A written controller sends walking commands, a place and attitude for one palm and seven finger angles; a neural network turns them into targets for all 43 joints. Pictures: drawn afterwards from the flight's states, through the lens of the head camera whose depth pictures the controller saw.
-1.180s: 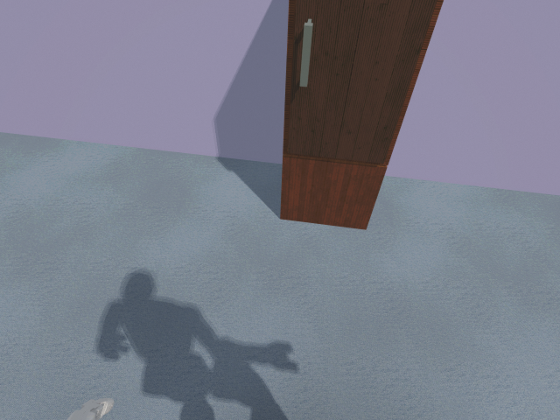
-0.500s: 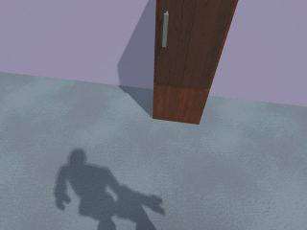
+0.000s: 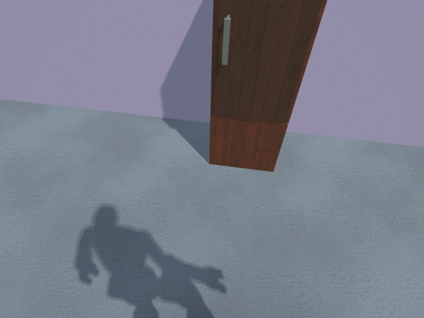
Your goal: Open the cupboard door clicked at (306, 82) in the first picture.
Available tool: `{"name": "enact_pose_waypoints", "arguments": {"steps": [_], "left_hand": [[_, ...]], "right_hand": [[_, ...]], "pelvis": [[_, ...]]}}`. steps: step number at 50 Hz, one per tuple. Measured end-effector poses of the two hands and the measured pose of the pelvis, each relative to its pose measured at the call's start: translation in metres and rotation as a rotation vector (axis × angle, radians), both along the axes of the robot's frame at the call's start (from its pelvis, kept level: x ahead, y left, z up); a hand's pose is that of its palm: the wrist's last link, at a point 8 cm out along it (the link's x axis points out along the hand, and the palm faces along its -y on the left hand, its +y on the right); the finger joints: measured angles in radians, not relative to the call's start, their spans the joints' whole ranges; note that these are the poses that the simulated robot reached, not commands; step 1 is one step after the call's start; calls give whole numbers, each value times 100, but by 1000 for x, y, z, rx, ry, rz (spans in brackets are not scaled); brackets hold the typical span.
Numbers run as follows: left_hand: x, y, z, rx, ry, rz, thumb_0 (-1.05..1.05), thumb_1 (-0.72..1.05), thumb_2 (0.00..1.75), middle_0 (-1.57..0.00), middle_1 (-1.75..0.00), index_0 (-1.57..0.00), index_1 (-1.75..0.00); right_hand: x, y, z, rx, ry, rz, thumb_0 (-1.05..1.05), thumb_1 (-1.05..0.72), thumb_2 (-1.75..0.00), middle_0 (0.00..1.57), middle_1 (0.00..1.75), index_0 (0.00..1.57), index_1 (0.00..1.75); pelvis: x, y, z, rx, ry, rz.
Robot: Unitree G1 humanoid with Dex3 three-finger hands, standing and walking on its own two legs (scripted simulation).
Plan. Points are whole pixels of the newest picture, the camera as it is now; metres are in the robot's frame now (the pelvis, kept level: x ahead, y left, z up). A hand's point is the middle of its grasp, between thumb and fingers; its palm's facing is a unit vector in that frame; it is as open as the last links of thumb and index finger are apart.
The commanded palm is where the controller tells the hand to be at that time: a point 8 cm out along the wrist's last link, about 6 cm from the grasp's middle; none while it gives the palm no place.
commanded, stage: look at it before walking up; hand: left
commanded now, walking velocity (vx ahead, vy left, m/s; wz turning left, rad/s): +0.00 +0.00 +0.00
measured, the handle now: (226, 40) +1.10 +0.01 +0.04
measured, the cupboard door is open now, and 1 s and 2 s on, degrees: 0 0 0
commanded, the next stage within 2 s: walk to a spot facing it in 0.26 s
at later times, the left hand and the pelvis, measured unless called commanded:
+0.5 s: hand out of the picture +0.07 +0.24 -0.16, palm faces -0.03 -0.95 -0.31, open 7.4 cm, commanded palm none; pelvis +0.01 +0.00 +0.00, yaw -2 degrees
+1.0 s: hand out of the picture +0.11 +0.12 -0.17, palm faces -0.17 -0.97 -0.17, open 7.4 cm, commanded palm none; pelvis +0.13 -0.06 +0.00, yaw -15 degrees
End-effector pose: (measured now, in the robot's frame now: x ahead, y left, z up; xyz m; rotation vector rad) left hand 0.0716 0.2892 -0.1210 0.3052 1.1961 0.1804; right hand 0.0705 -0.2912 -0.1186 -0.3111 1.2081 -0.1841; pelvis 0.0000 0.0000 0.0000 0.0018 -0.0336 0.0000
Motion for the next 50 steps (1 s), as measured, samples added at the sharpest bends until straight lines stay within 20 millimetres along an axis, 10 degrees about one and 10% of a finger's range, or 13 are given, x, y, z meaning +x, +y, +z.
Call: {"name": "enact_pose_waypoints", "arguments": {"steps": [23,31,38,50], "left_hand": [[1,-2,-2,1,22,12,1,90,90,-21,-29,-20,-30],[-8,-35,-20,-66,144,-20,1,91,90,-20,-29,-20,-30],[24,-82,-31,-83,129,-58,1,91,90,-20,-29,-20,-30],[49,-124,-16,-132,264,-86,1,90,90,-21,-29,-20,-30]], "right_hand": [[15,3,0,3,-19,-2,0,-90,-90,20,30,20,30],[-15,16,-24,85,12,-125,0,-90,-90,20,30,20,30],[-50,1,-54,134,150,-229,0,-90,-90,20,30,20,30],[73,-15,-18,143,-54,-281,0,-90,-90,20,30,19,30]], "pelvis": [[10,-1,0,0,-2,-21],[33,-11,-10,16,8,-121],[60,-41,-26,2,4,-169],[131,-56,-1,6,34,-260]]}}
